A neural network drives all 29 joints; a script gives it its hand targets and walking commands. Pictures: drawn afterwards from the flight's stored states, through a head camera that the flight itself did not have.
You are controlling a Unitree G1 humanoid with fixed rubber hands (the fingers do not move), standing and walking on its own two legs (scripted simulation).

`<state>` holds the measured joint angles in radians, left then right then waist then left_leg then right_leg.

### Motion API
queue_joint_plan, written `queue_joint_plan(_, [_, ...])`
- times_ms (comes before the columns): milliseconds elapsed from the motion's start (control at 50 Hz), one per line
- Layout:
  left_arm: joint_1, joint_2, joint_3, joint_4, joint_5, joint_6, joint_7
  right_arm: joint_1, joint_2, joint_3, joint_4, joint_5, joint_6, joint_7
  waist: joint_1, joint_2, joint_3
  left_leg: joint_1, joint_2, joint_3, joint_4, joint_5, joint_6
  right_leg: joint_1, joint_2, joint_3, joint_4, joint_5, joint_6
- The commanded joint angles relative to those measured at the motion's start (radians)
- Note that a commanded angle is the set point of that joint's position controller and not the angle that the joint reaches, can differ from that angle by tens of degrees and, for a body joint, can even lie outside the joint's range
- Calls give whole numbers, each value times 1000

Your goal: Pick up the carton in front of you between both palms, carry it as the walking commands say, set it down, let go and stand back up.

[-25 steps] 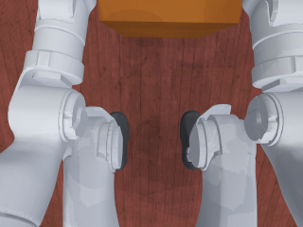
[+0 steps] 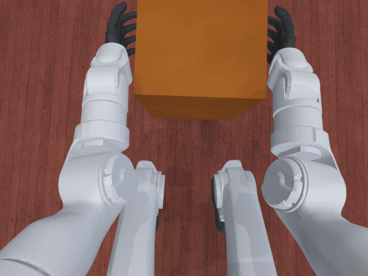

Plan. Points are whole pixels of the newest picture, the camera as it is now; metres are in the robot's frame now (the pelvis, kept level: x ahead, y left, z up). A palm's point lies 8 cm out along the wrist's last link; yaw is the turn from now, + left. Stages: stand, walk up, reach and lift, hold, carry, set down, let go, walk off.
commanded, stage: reach and lift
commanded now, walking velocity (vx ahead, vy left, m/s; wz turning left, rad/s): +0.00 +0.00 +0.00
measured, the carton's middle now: (196, 65) +0.53 -0.02 -0.13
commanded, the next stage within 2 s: none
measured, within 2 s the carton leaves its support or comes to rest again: neither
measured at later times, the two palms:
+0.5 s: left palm (70, 24) +0.48 +0.14 +0.10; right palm (332, 28) +0.48 -0.16 +0.10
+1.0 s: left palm out of the picture +0.43 +0.15 +0.25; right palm out of the picture +0.42 -0.15 +0.25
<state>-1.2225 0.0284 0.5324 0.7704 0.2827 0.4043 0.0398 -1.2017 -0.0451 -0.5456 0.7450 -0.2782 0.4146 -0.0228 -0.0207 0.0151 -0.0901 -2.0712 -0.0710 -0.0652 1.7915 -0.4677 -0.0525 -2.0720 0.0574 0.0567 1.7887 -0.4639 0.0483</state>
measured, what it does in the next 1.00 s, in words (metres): rises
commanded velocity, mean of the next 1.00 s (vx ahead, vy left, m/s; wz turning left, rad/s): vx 0.00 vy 0.00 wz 0.00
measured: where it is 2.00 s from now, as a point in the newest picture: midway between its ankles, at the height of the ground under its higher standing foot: (186, 213)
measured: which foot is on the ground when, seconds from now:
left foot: down 0.00-1.00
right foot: down 0.00-1.00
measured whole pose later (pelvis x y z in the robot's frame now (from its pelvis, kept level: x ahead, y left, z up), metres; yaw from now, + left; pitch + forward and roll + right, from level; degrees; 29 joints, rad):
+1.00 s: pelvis +0.09 +0.00 +0.26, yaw +0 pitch +15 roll +0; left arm -0.42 -0.15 0.35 0.50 0.24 0.42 0.01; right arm -0.42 0.14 -0.36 0.50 -0.25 0.43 -0.01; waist -0.01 0.00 -0.15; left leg -0.74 -0.03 -0.07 0.82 -0.34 -0.02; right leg -0.75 0.02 0.07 0.82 -0.34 0.02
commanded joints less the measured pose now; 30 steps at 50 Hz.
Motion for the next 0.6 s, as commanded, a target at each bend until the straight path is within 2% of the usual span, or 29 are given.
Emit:
queue_joint_plan(0, [-670, -1030, -452, 7, -174, -1, -253, -683, 1038, 475, 5, 188, 3, 269, -4, -3, -1121, 598, -103, 165, -218, 38, 33, 626, 103, -161, -220, 59, -26])
queue_joint_plan(100, [-600, -1111, -572, -83, -237, 22, -268, -616, 1110, 586, -81, 239, 27, 276, -4, -9, -1258, 724, -105, 162, -268, 161, 25, 775, 108, -158, -266, 185, -17])
queue_joint_plan(200, [-474, -1157, -637, -113, -264, 26, -277, -483, 1148, 643, -98, 254, 28, 278, -8, -5, -1203, 792, -107, 146, -330, 222, 18, 847, 110, -142, -330, 249, -17])
queue_joint_plan(440, [-200, -1188, -633, -84, -213, -13, -263, -217, 1187, 645, -69, 209, -16, 264, 2, -9, -928, 966, -105, 89, -557, 218, 25, 998, 111, -83, -553, 238, -26])
queue_joint_plan(580, [-73, -1203, -654, -109, -197, -26, -263, -90, 1205, 665, -89, 190, -30, 265, 4, -11, -839, 1119, -95, 61, -694, 231, 34, 1144, 103, -60, -687, 247, -34])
